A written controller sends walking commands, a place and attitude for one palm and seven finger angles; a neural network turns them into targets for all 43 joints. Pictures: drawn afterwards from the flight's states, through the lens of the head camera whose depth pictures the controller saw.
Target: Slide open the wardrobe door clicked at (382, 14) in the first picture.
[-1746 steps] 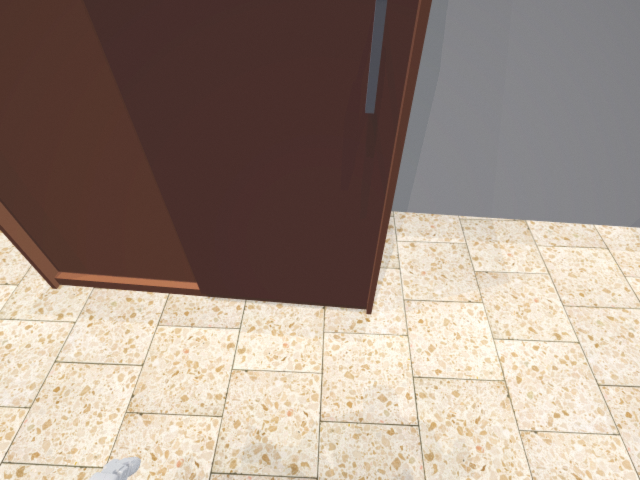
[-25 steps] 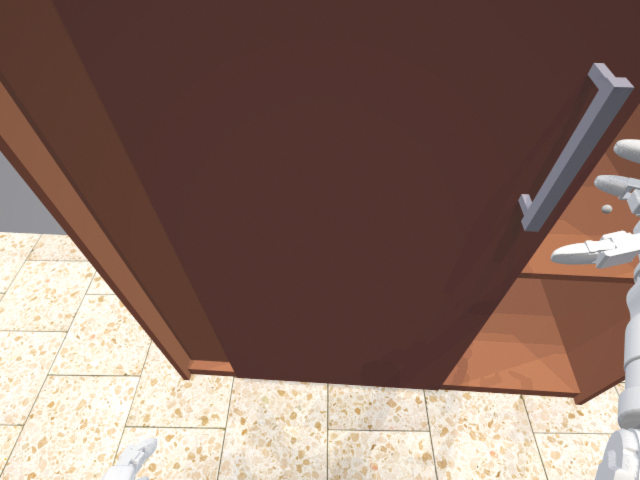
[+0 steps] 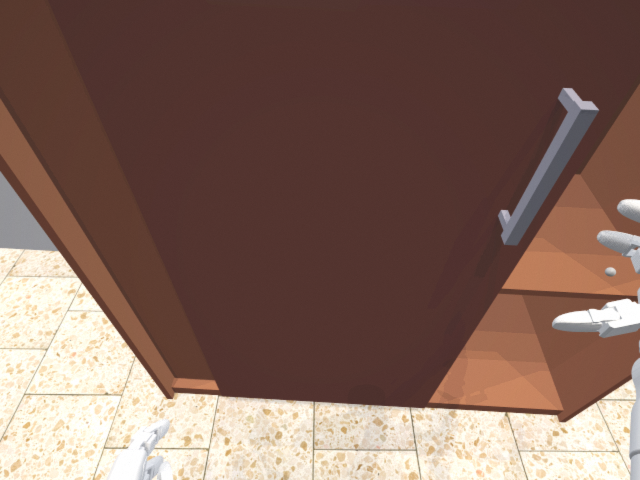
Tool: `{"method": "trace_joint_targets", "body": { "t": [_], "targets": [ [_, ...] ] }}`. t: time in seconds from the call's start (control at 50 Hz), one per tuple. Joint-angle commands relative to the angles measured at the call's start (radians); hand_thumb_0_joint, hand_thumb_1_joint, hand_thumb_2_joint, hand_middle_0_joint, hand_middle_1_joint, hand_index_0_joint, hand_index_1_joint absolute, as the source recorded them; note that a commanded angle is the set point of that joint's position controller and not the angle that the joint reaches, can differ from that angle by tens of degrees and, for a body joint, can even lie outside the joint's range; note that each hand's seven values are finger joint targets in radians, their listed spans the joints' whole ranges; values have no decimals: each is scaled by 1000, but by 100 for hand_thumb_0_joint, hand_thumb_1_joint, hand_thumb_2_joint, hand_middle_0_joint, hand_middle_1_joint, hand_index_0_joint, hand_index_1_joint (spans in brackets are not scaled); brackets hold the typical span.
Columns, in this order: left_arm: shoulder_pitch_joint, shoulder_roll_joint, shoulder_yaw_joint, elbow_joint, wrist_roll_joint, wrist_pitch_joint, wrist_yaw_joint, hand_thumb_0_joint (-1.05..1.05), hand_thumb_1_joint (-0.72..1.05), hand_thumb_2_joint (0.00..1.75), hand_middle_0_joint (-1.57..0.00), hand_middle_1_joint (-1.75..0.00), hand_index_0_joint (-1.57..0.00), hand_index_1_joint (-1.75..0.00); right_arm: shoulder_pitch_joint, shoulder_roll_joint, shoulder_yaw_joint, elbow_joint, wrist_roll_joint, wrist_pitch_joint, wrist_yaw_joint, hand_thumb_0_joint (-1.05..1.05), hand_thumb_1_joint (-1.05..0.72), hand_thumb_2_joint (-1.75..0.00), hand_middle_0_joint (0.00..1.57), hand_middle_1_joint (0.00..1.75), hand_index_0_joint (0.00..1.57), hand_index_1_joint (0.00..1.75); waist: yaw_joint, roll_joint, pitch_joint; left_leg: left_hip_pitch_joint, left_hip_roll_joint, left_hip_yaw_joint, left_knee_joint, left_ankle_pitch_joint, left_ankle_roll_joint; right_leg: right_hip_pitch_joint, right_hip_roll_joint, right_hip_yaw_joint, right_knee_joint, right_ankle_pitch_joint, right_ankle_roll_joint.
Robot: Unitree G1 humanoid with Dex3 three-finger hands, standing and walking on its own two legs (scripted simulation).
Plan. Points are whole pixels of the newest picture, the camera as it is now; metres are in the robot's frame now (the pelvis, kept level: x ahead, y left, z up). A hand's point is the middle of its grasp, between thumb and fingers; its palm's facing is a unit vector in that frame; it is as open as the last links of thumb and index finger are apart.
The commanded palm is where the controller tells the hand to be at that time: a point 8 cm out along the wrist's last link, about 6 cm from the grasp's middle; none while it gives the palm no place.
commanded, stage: slip the hand off the handle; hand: right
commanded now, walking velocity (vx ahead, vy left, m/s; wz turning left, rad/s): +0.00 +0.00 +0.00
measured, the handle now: (536, 174) +0.44 -0.24 +0.19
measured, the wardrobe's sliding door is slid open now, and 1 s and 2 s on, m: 0.42 0.42 0.42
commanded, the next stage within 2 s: draw the hand back to the body in 0.28 s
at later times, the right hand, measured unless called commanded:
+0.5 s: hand out of the picture +0.25 -0.29 +0.16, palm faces +0.28 +0.96 -0.06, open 14.7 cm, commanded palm +0.21 -0.33 +0.16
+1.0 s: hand out of the picture +0.21 -0.29 +0.16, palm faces +0.28 +0.94 -0.19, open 14.3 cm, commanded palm +0.16 -0.32 +0.17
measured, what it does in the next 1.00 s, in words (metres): stands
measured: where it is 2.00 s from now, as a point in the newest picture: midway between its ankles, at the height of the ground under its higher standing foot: outside the picture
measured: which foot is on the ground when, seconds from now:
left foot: down 0.00-1.00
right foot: down 0.00-1.00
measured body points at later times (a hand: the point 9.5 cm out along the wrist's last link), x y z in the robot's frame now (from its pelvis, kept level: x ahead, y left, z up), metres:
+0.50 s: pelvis -0.02 +0.02 +0.00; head -0.04 +0.02 +0.45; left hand +0.16 +0.25 -0.08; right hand +0.23 -0.34 +0.16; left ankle -0.04 +0.11 -0.72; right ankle +0.05 -0.11 -0.72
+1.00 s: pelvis -0.02 -0.01 +0.01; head -0.04 -0.01 +0.46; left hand +0.19 +0.21 -0.04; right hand +0.19 -0.34 +0.17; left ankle -0.05 +0.11 -0.72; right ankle +0.05 -0.11 -0.72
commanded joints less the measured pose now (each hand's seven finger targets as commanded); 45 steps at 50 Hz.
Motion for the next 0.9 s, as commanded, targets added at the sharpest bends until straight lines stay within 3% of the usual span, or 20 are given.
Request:
{"method": "trace_joint_targets", "body": {
  "t": [0.0, 0.12, 0.16, 0.22, 0.24, 0.26, 0.32, 0.38, 0.4, 0.42, 0.44, 0.48, 0.52, 0.54, 0.56, 0.66, 0.7, 0.78, 0.88],
  "targets": [
    [-93, 137, 36, -139, -4, -68, 32, 0, 90, 90, -20, -30, -20, -30, -328, -234, -7, -282, 18, -62, 2, 0, 55, -20, 25, 115, 25, 115, 7, -95, -185, -144, -40, -7, -100, 211, 10, 327, 16, 94, -88, 142, -15],
    [-123, 134, 26, -133, -8, -92, 44, 0, 90, 90, -20, -30, -20, -30, -244, -231, -16, -269, 39, -30, 25, 0, 55, -20, 25, 115, 25, 115, -11, -31, -160, -118, -31, -7, -128, 190, 8, 314, 23, 99, -108, 94, -15],
    [-133, 132, 23, -138, -8, -94, 45, 0, 90, 90, -20, -30, -20, -30, -206, -256, -47, -292, 45, -25, 26, 0, 55, -20, 25, 115, 25, 115, -28, -41, -162, -93, -30, -10, -135, 200, 10, 309, 25, 90, -110, 102, -16],
    [-155, 121, 17, -151, -10, -101, 41, 0, 90, 90, -20, -30, -20, -30, -166, -244, -47, -342, 49, -22, 26, 0, 55, -20, 25, 115, 25, 115, -34, -62, -154, -88, -27, -10, -141, 189, 9, 311, 29, 87, -119, 93, -12],
    [-161, 119, 12, -152, -9, -104, 42, 0, 90, 90, -20, -30, -20, -30, -172, -230, -32, -342, 50, -21, 26, 0, 55, -20, 25, 115, 25, 115, -31, -59, -136, -95, -27, -10, -146, 174, 9, 305, 30, 89, -123, 77, -13],
    [-158, 121, 13, -148, -9, -106, 42, 0, 90, 90, -20, -30, -20, -30, -161, -257, -64, -345, 56, -25, 22, 0, 55, -20, 25, 115, 25, 115, -32, -36, -126, -90, -28, -15, -157, 171, 7, 296, 29, 87, -119, 74, -16],
    [-170, 121, 8, -136, -7, -114, 51, 0, 90, 90, -20, -30, -20, -30, -217, -276, -70, -336, 59, -35, 29, 0, 55, -20, 25, 115, 25, 115, -15, -39, -90, -115, -21, -29, -172, 119, 2, 279, 33, 83, -120, 25, -16],
    [-174, 123, 5, -120, -5, -125, 62, 0, 90, 90, -20, -30, -20, -30, -296, -291, -57, -310, 51, -46, 38, 0, 55, -20, 25, 115, 25, 115, -2, -92, -74, -132, -13, -43, -182, 65, 2, 270, 36, 83, -119, -23, -14],
    [-171, 147, -3, -119, -26, -137, 69, 0, 90, 90, -20, -30, -20, -30, -290, -237, 18, -241, 145, -6, 160, 0, 55, -20, 25, 115, 25, 115, 32, -85, -116, -70, -5, -57, -200, 101, 0, 301, 33, 87, -126, -11, -17],
    [-175, 142, 0, -127, -35, -146, 80, 0, 90, 90, -20, -30, -20, -30, -305, -306, -34, -268, 173, 9, 223, 0, 55, -20, 25, 115, 25, 115, 7, -84, -142, -42, -1, -68, -207, 127, -4, 304, 33, 89, -119, 12, -20],
    [-183, 141, -3, -132, -37, -150, 87, 0, 90, 90, -20, -30, -20, -30, -301, -336, -52, -278, 185, 24, 262, 0, 55, -20, 25, 115, 25, 115, -3, -102, -155, -21, 0, -70, -204, 146, -2, 303, 38, 89, -116, 29, -22],
    [-188, 148, -5, -140, -38, -163, 93, 0, 90, 90, -20, -30, -20, -30, -262, -377, -90, -261, 217, 54, 331, 0, 55, -20, 25, 115, 25, 115, -15, -75, -180, 13, 16, -102, -198, 222, -16, 288, 36, 96, -98, 78, -23],
    [-189, 150, -11, -158, -41, -173, 84, 0, 90, 90, -20, -30, -20, -30, -185, -367, -92, -235, 240, 79, 400, 0, 55, -20, 25, 115, 25, 115, -27, -80, -159, 17, 18, -105, -194, 259, -25, 280, 37, 102, -97, 99, -17],
    [-185, 154, -11, -162, -45, -176, 79, 0, 90, 90, -20, -30, -20, -30, -164, -377, -101, -215, 250, 90, 430, 0, 55, -20, 25, 115, 25, 115, -24, -52, -130, 6, 16, -106, -197, 267, -33, 273, 37, 107, -98, 101, -17],
    [-183, 154, -5, -173, -43, -182, 70, 0, 90, 90, -20, -30, -20, -30, -120, -390, -135, -219, 261, 94, 439, 0, 55, -20, 25, 115, 25, 115, -42, -40, -143, 20, 20, -116, -192, 301, -42, 266, 37, 108, -88, 122, -15],
    [-173, 151, 8, -220, -46, -203, 28, 0, 90, 90, -20, -30, -20, -30, 70, -361, -201, -269, 287, 122, 394, 0, 55, -20, 25, 115, 25, 115, -65, 55, -97, -19, 15, -98, -191, 275, -47, 254, 31, 98, -95, 114, -9],
    [-174, 149, 7, -231, -50, -205, 21, 0, 90, 90, -20, -30, -20, -30, 61, -304, -152, -334, 284, 133, 375, 0, 55, -20, 25, 115, 25, 115, -56, 12, -84, -48, -2, -67, -185, 228, -34, 281, 32, 93, -114, 99, -11],
    [-176, 147, 4, -234, -46, -221, 28, 0, 90, 90, -20, -30, -20, -30, 22, -281, -110, -488, 263, 140, 337, 0, 55, -20, 25, 115, 25, 115, -41, -90, -69, -66, -19, -45, -197, 171, -17, 326, 29, 96, -139, 65, -15],
    [-171, 144, -3, -217, -35, -242, 46, 0, 90, 90, -20, -30, -20, -30, 21, -289, -104, -631, 239, 130, 304, 0, 37, -29, 24, 104, 24, 104, -37, -117, -100, -35, -35, -13, -202, 168, 4, 375, 26, 118, -174, 65, -14]
  ]
}}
